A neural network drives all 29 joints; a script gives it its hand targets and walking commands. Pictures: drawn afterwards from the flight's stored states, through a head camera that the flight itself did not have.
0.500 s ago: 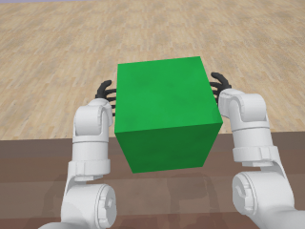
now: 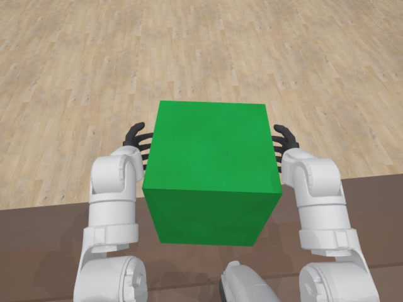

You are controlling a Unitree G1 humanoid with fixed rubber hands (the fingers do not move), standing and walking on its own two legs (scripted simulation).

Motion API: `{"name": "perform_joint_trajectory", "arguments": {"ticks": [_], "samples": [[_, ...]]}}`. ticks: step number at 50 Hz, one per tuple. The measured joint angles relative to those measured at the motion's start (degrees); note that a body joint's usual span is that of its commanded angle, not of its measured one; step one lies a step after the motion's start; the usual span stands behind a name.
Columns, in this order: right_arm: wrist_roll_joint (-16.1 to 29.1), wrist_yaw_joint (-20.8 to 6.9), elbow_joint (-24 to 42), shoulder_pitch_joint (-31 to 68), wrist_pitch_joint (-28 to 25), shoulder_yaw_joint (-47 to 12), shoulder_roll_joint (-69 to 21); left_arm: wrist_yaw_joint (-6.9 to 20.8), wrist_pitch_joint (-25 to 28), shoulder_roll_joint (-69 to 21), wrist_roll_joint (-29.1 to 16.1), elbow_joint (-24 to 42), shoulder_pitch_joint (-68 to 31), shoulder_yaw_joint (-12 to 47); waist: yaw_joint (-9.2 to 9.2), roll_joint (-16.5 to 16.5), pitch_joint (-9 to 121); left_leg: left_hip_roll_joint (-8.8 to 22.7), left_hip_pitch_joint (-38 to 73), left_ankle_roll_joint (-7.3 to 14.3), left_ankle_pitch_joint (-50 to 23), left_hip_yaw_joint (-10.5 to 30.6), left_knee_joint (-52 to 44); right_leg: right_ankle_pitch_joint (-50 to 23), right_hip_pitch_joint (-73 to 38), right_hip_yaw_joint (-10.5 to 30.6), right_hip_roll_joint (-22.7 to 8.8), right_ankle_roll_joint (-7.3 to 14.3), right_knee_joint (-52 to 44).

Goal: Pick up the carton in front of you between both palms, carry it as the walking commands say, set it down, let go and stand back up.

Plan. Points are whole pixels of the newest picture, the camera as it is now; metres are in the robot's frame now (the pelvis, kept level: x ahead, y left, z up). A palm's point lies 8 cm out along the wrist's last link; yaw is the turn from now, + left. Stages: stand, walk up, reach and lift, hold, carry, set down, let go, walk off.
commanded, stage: carry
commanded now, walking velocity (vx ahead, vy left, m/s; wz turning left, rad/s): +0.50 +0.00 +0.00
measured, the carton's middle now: (209, 178) +0.35 -0.05 +0.00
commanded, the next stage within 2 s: none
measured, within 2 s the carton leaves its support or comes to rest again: neither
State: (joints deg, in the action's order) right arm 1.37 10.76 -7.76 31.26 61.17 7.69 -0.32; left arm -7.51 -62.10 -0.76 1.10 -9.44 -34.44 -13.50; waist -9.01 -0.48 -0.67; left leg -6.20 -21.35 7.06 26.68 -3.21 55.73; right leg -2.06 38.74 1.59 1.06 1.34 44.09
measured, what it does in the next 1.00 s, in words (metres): goes down: right foot 0.11 m lower, then left foot 0.12 m lower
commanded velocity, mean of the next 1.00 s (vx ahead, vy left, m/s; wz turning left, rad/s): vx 0.50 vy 0.00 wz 0.00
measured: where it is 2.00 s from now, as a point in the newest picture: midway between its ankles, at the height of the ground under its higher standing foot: (175, 106)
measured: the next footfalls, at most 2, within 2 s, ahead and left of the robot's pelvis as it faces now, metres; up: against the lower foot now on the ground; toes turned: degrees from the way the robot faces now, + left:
right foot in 0.08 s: +0.23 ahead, -0.06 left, -0.11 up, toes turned +1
left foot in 0.40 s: +0.53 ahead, +0.01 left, -0.23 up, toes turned -2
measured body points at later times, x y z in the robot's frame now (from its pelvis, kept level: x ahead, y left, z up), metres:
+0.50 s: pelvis +0.48 -0.01 -0.21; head +0.47 -0.01 +0.24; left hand +0.85 +0.14 -0.12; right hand +0.84 -0.16 -0.12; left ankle +0.52 +0.01 -0.89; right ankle +0.41 -0.13 -0.82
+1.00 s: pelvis +0.97 -0.01 -0.40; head +1.00 +0.00 +0.05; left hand +1.33 +0.19 -0.29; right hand +1.37 -0.11 -0.29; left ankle +1.07 +0.04 -1.12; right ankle +0.80 -0.10 -0.98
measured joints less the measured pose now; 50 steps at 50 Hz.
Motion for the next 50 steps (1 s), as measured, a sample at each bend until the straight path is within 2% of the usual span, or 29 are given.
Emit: {"name": "perform_joint_trajectory", "arguments": {"ticks": [1, 2, 4, 6, 8, 9, 12, 14, 16, 18, 19, 20, 21, 23, 25, 27, 29, 32, 33, 34, 35, 36, 37, 39, 41, 44, 47, 48, 50], "samples": [[0.9, 0.2, 0.4, 0.4, -0.3, 0.0, 0.3, 0.1, 0.1, -0.7, 0.6, 1.8, 0.6, -0.3, -0.77, -0.3, 0.0, 0.0, 1.4, 0.0, 1.7, -0.3, 2.3, -7.1, -1.7, -1.0, 0.2, 0.3, -5.7], [1.6, 0.2, 0.6, 1.0, -0.6, 0.2, 0.9, 0.1, 0.2, -1.4, 1.4, 3.2, 0.8, -0.5, -0.9, -0.7, 0.2, 0.3, 2.4, -0.5, -0.5, -1.0, 5.7, -12.8, -4.0, -2.2, 0.6, 1.0, -9.7], [3.3, 0.0, 0.4, 2.6, -0.9, 0.9, 2.5, 0.2, 0.6, -2.8, 3.5, 4.4, 0.2, -0.2, 0.53, -1.9, 1.9, 0.6, 2.7, -1.0, -4.4, -2.7, 16.6, -20.6, -10.8, -3.5, 0.8, 3.1, -17.1], [4.3, -0.7, -2.1, 6.3, -2.0, 1.6, 4.3, 0.3, 2.5, -3.5, 5.3, 4.6, -0.5, 0.6, 3.52, 3.9, 0.9, 3.6, -0.7, -2.9, 3.3, 2.1, 29.4, -18.1, -10.0, -6.3, 5.8, 4.7, -10.6], [3.6, -1.0, -2.8, 6.8, -1.2, 2.5, 4.1, -0.1, 2.2, -3.0, 5.1, 3.2, -0.8, 1.6, 6.19, 4.0, 0.7, 3.1, -6.7, -4.0, 3.5, 6.6, 33.8, -10.0, -9.3, -7.3, 7.2, 6.1, -3.3], [3.1, -1.1, -2.7, 6.5, -0.3, 2.7, 3.8, -0.4, 1.5, -2.7, 4.3, 3.2, -0.2, 2.0, 7.83, 3.5, 0.7, 3.4, -9.5, -4.8, 1.6, 7.4, 31.1, -5.7, -9.9, -7.3, 7.5, 6.2, -1.4], [0.2, -2.3, -1.9, 6.3, 2.2, 4.2, 1.9, -1.8, -0.6, -1.5, 1.2, 4.4, 1.4, 3.1, 12.89, 2.3, 0.4, 4.8, -15.3, -6.9, -6.3, 6.2, 12.8, 2.8, -13.0, -6.5, 7.8, 5.6, 1.4], [-2.1, -3.4, -1.1, 5.7, 2.7, 5.3, 0.8, -2.7, -1.1, -0.6, -0.6, 3.8, 1.2, 4.0, 16.06, 1.3, 0.4, 4.7, -17.2, -7.0, -21.0, 4.2, 1.0, 7.7, -15.2, -6.0, 7.5, 5.4, 4.9], [-4.4, -3.8, -0.9, 5.2, 2.7, 6.3, -0.6, -3.5, -0.9, 0.4, -2.1, 2.0, 0.5, 4.8, 17.86, 1.2, 1.0, 3.9, -14.7, -7.1, -36.5, 2.0, -14.2, 14.2, -18.2, -6.1, 7.5, 5.2, 9.3], [-6.7, -4.3, -2.3, 6.2, 2.4, 6.9, -1.8, -3.4, -0.6, 2.1, -3.7, -0.5, -1.0, 4.8, 17.75, 1.6, 2.8, 2.9, -10.5, -5.2, -46.4, -0.2, -22.5, 18.1, -20.0, -6.9, 6.8, 4.1, 17.0], [-7.8, -4.5, -3.7, 7.3, 2.0, 6.9, -2.3, -3.3, -0.4, 3.2, -4.5, -2.1, -2.1, 4.6, 16.95, 2.5, 4.2, 3.1, -7.3, -4.0, -50.4, -0.4, -26.7, 23.6, -19.7, -7.4, 6.7, 3.2, 23.0], [-8.4, -5.1, -5.0, 8.1, 1.3, 7.0, -2.6, -2.5, 0.3, 4.3, -4.8, -4.6, -3.9, 4.5, 15.4, 2.1, 5.3, 2.6, -5.9, -2.6, -53.5, -0.9, -27.5, 29.8, -18.6, -7.5, 5.5, 2.7, 30.0], [-9.2, -5.3, -6.0, 8.1, 0.0, 6.8, -2.8, -1.9, 1.5, 4.9, -4.7, -7.4, -5.7, 4.2, 13.81, -0.7, 5.1, 0.7, -8.3, 0.3, -56.3, -3.4, -21.5, 34.2, -16.2, -4.4, 3.9, 1.9, 36.8], [-9.1, -5.3, -8.2, 6.1, -0.8, 5.7, -2.7, -1.3, 1.6, 4.5, -3.7, -10.3, -5.3, 3.9, 11.52, -3.1, 5.3, -0.5, -10.3, 4.2, -49.2, -6.9, -10.8, 31.2, -11.5, 1.8, 3.1, 1.3, 40.8], [-7.0, -5.0, -8.0, 2.8, 0.4, 4.3, -1.8, -1.2, 0.2, 3.2, -2.3, -10.5, -3.1, 4.3, 9.45, -2.9, 5.0, -0.3, -8.9, 6.6, -42.6, -8.5, -6.4, 27.0, -7.4, 3.3, 1.4, -0.1, 35.5], [-4.4, -3.9, -7.2, 0.5, 1.3, 2.4, -0.7, -1.0, -0.8, 2.0, -1.1, -9.2, -1.1, 4.3, 7.35, -2.2, 3.8, 0.6, -6.9, 6.8, -40.8, -9.5, -3.7, 21.7, -3.5, 2.3, -0.4, -0.5, 29.0], [-2.4, -3.0, -6.4, -0.6, 1.4, 1.0, 0.1, -0.8, -1.2, 1.0, 0.0, -7.3, 0.5, 3.6, 5.1, -1.4, 2.7, 1.0, -4.7, 6.3, -36.5, -9.2, -0.7, 7.9, -1.7, 0.6, -1.2, -0.5, 18.2], [-0.7, -2.4, -6.1, -1.0, 0.2, -0.3, 0.7, -0.4, -1.0, -0.3, 1.5, -4.6, 1.9, 1.9, 2.07, -1.0, 2.1, 1.3, -0.8, 5.9, -29.1, -8.0, 4.9, -10.7, -5.6, -3.3, 0.0, -1.0, -2.1], [-0.2, -2.4, -6.1, -0.8, -0.2, -0.4, 1.2, -0.2, -0.8, -0.9, 2.4, -4.2, 1.5, 1.5, 1.64, -1.0, 2.6, 1.6, -0.1, 4.4, -29.6, -7.4, 7.5, -14.6, -7.6, -4.6, 1.0, -0.1, -6.3], [0.6, -2.4, -6.0, -0.3, -0.5, -0.1, 2.0, -0.1, -0.6, -1.5, 3.3, -4.3, 0.6, 1.4, 1.82, -1.4, 3.5, 1.6, -0.1, 1.8, -26.7, -6.5, 11.0, -17.6, -9.9, -5.3, 1.8, 1.9, -10.4], [1.6, -2.4, -6.4, 0.9, -1.4, 0.2, 3.3, -0.1, 0.7, -2.4, 4.3, -4.4, -0.1, 1.5, 2.82, 1.4, 3.5, 3.5, -1.2, -0.5, -18.3, -3.9, 15.8, -14.3, -10.0, -6.8, 4.5, 3.5, -8.8], [2.3, -2.5, -7.4, 2.2, -2.3, 1.3, 3.9, 0.0, 2.0, -2.8, 5.1, -5.0, -0.9, 1.8, 3.89, 3.2, 3.0, 3.9, -3.5, -2.5, -6.0, 0.4, 21.3, -12.0, -8.3, -8.5, 6.5, 4.7, -4.3], [2.5, -2.5, -7.8, 2.8, -2.9, 2.2, 4.1, -0.3, 2.8, -2.9, 5.4, -5.5, -1.2, 2.7, 5.11, 3.3, 2.8, 3.2, -6.3, -3.7, 0.3, 4.4, 25.1, -8.6, -7.1, -9.5, 7.2, 5.6, -0.1], [2.6, -2.6, -7.0, 2.7, -2.5, 3.6, 3.8, -1.1, 3.0, -2.5, 4.1, -4.0, 0.4, 4.6, 8.68, 2.2, 2.7, 3.4, -11.4, -5.6, 1.5, 8.9, 23.9, 0.9, -7.2, -9.7, 8.0, 5.9, 5.1], [1.8, -3.2, -5.1, 2.9, -1.4, 4.9, 3.1, -2.9, 2.0, -1.6, 1.4, -0.7, 2.2, 6.6, 12.25, 1.0, 1.9, 4.6, -15.5, -7.2, -0.7, 9.5, 15.2, 9.1, -9.0, -8.8, 8.0, 4.8, 8.0], [0.2, -4.1, -1.2, 2.9, 0.0, 6.8, 1.9, -5.0, 1.2, -0.4, -2.1, 2.6, 2.5, 8.1, 17.3, 0.4, 0.7, 5.9, -19.3, -7.7, -17.9, 7.5, 0.8, 21.5, -13.4, -7.5, 7.7, 4.7, 12.2], [-3.2, -4.8, 1.1, 3.1, 0.3, 7.9, -0.2, -5.9, 1.1, 0.9, -4.4, 2.4, 0.8, 8.1, 19.93, 1.8, 1.2, 6.0, -14.2, -6.6, -41.1, 3.5, -21.8, 29.4, -19.1, -7.4, 7.2, 3.6, 18.2], [-4.3, -5.0, 0.9, 3.7, 0.1, 7.9, -1.0, -5.8, 1.0, 1.8, -5.2, 1.6, -0.3, 7.6, 20.07, 2.0, 2.1, 5.7, -11.6, -5.1, -42.2, 2.3, -25.1, 31.3, -19.9, -6.9, 6.7, 3.4, 22.1], [-6.9, -5.1, -0.5, 5.5, -1.5, 7.4, -2.3, -5.0, 1.9, 4.2, -6.7, -1.3, -3.6, 6.4, 18.65, -0.2, 3.1, 2.4, -10.3, -1.7, -20.6, 0.3, -19.9, 36.4, -16.0, -2.9, 4.7, 1.6, 34.3]]}}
